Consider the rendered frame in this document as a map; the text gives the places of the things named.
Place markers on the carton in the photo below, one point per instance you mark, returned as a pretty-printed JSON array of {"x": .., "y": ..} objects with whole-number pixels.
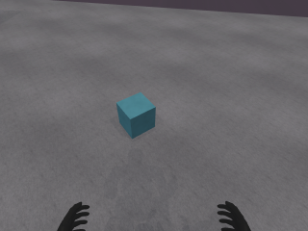
[{"x": 136, "y": 114}]

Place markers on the robot left hand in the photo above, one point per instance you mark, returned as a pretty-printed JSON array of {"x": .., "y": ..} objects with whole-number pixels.
[{"x": 69, "y": 222}]

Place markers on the robot right hand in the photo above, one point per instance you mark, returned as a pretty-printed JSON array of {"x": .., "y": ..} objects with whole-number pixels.
[{"x": 238, "y": 221}]

